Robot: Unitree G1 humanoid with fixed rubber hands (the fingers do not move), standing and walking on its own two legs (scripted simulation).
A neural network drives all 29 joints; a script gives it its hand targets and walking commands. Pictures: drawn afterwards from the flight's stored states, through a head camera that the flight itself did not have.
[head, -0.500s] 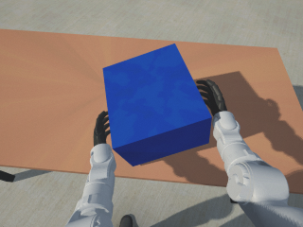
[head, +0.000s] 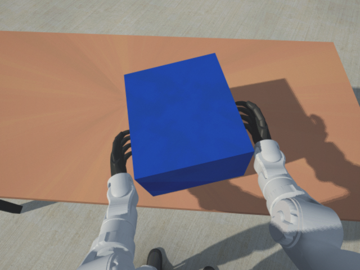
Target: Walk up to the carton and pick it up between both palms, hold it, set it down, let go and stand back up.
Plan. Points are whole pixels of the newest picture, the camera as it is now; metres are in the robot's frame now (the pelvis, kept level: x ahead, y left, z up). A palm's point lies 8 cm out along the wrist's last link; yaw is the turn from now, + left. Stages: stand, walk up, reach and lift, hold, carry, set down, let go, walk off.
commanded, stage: set down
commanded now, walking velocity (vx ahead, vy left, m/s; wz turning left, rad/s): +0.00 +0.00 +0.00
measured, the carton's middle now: (183, 125) +0.46 +0.06 -0.04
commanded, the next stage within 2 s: none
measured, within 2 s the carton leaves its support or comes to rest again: rests again in 0.48 s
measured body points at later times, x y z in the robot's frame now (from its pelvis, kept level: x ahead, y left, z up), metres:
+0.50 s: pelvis +0.00 +0.00 +0.00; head +0.12 +0.00 +0.43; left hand +0.33 +0.19 -0.03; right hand +0.45 -0.13 -0.01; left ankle +0.03 +0.15 -0.74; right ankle -0.02 -0.11 -0.74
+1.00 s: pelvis +0.00 +0.00 -0.01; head +0.13 +0.00 +0.42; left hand +0.34 +0.20 -0.05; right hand +0.45 -0.13 -0.03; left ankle +0.03 +0.15 -0.74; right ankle -0.02 -0.11 -0.74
